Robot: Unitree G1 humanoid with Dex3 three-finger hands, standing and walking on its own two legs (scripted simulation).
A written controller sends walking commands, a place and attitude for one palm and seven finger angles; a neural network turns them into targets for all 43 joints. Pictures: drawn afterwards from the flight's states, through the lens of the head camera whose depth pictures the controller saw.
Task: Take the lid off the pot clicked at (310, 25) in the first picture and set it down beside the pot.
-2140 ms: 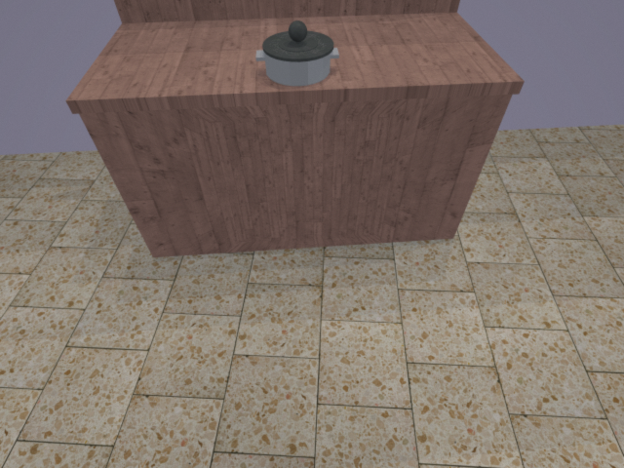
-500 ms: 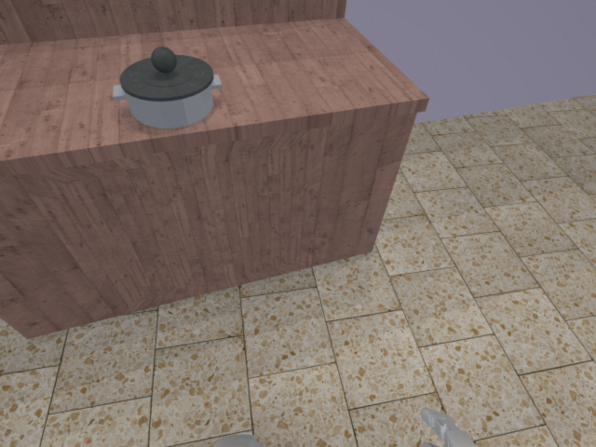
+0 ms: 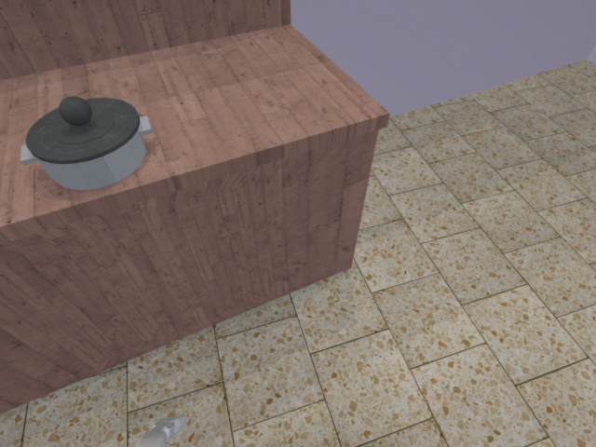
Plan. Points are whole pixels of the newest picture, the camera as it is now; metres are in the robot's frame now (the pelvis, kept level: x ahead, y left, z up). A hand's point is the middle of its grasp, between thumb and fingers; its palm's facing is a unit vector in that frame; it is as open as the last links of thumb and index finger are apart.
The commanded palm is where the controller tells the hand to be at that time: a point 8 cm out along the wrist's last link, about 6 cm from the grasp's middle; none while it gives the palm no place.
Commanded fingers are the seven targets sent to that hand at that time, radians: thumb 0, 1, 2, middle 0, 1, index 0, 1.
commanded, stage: turn to face it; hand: left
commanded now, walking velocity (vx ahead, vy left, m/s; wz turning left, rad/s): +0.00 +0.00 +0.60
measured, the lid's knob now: (75, 111) +0.67 +0.43 +0.09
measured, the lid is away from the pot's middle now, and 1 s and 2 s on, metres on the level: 0.00 0.00 0.00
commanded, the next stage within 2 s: take the last steps up to it in 0.58 s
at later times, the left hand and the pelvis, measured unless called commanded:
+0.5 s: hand out of the picture +0.03 +0.24 -0.15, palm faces +0.29 -0.91 -0.28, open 7.4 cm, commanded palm none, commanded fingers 0.00 0.90 0.90 -0.20 -0.30 -0.20 -0.30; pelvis +0.03 +0.01 +0.01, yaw +13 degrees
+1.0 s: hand out of the picture -0.07 +0.13 -0.15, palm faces +0.49 -0.85 -0.19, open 7.4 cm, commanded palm none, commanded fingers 0.00 0.90 0.90 -0.20 -0.30 -0.20 -0.30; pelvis +0.04 -0.01 +0.02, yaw +23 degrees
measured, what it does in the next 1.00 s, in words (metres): steps on the spot, turning left: left foot, then right foot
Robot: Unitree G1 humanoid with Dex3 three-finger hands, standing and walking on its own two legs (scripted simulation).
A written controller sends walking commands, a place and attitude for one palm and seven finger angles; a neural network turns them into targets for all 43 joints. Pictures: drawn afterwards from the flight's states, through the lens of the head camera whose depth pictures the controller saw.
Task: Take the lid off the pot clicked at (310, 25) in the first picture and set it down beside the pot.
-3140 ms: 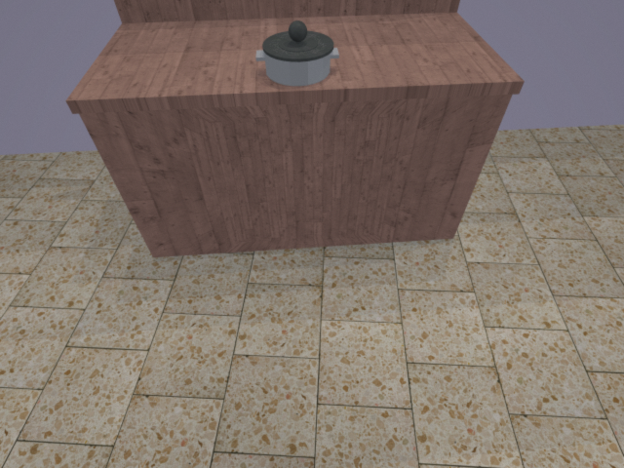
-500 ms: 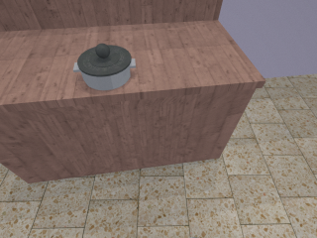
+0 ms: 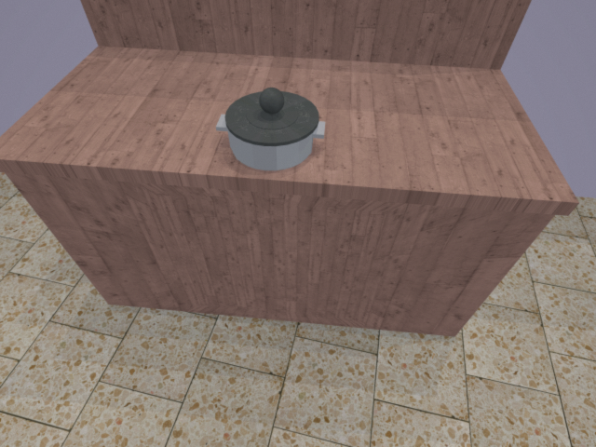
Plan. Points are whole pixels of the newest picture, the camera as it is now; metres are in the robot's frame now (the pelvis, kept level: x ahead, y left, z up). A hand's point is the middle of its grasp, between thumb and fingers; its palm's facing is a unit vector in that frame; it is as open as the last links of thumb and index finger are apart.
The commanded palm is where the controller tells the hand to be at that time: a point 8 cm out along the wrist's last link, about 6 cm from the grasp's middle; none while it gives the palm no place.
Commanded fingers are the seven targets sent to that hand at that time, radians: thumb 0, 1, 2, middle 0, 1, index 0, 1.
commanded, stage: take the last steps up to it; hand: left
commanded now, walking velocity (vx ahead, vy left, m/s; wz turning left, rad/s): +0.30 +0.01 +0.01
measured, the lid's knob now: (271, 100) +0.75 +0.16 +0.07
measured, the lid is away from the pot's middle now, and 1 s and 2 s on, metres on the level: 0.00 0.00 0.00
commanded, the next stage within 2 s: come to a stop and stand still in 0.60 s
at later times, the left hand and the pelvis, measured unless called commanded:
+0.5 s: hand (214, 368) +0.27 +0.19 -0.18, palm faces -0.04 -0.98 -0.21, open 7.4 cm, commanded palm none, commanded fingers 0.00 0.90 0.90 -0.20 -0.30 -0.20 -0.30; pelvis +0.15 +0.00 -0.03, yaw -1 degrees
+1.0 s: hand (212, 368) +0.27 +0.19 -0.19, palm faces +0.06 -0.98 -0.17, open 7.3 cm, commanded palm none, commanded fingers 0.00 0.90 0.90 -0.20 -0.30 -0.20 -0.30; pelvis +0.25 +0.01 -0.01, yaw -1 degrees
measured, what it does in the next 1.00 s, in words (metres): walks ahead: left foot, then right foot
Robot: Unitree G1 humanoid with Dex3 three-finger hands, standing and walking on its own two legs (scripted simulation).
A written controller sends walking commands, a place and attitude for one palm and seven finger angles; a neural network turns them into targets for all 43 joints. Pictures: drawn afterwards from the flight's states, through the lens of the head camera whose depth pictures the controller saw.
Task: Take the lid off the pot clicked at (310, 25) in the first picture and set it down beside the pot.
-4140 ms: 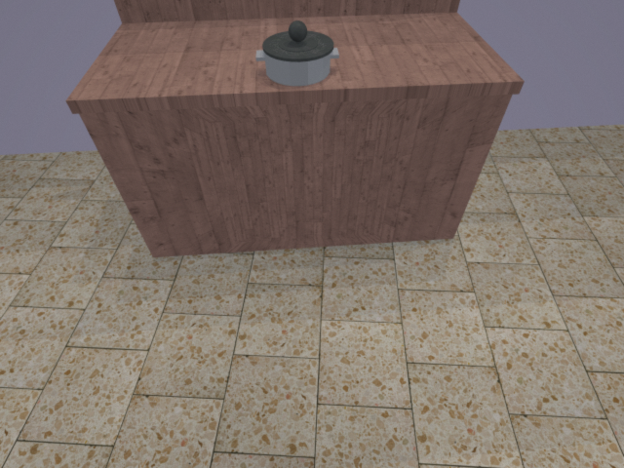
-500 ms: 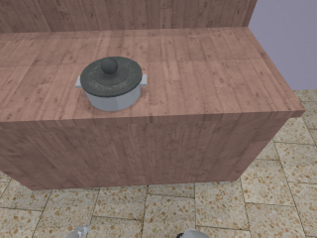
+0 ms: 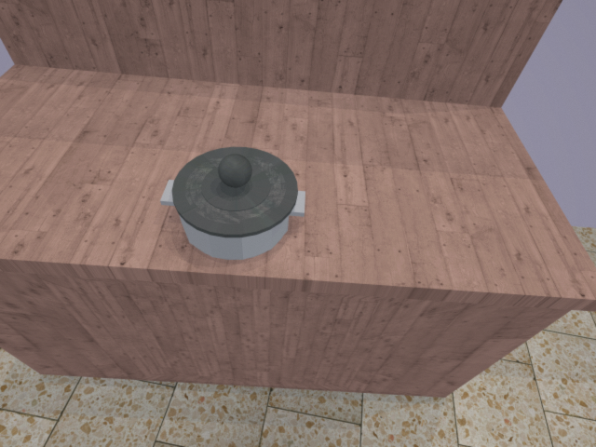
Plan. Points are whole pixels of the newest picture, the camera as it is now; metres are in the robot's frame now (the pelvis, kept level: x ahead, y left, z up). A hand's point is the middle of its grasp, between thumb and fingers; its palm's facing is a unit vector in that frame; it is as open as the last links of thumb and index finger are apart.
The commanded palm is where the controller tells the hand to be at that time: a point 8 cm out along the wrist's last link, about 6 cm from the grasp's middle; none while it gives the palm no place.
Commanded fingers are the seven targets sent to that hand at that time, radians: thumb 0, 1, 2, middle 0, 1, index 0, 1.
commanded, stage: come to a stop and stand still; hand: left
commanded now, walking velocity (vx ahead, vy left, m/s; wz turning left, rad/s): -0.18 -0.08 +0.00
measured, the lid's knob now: (235, 170) +0.49 +0.16 +0.08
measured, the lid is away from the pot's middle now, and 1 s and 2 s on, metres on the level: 0.00 0.00 0.00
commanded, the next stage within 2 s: look again from close up in 0.78 s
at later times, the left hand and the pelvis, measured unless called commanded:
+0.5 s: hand out of the picture +0.01 +0.14 -0.18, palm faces +0.01 -0.98 -0.22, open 7.4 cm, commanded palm none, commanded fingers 0.00 0.90 0.90 -0.20 -0.30 -0.20 -0.30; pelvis -0.05 -0.04 -0.02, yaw -1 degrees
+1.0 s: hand out of the picture -0.05 +0.13 -0.19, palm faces +0.03 -0.99 -0.17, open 7.4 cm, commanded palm none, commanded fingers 0.00 0.90 0.90 -0.20 -0.30 -0.20 -0.30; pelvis -0.05 -0.04 -0.01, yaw -1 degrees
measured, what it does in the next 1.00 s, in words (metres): steps on the spot: right foot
